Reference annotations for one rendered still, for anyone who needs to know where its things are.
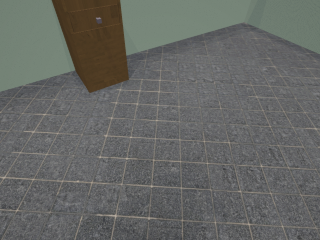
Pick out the drawer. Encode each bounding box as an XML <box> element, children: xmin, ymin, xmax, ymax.
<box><xmin>68</xmin><ymin>4</ymin><xmax>120</xmax><ymax>33</ymax></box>

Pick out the cabinet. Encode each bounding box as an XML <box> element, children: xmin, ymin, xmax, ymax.
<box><xmin>52</xmin><ymin>0</ymin><xmax>129</xmax><ymax>93</ymax></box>

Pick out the handle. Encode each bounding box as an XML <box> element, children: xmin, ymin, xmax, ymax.
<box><xmin>96</xmin><ymin>17</ymin><xmax>102</xmax><ymax>24</ymax></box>

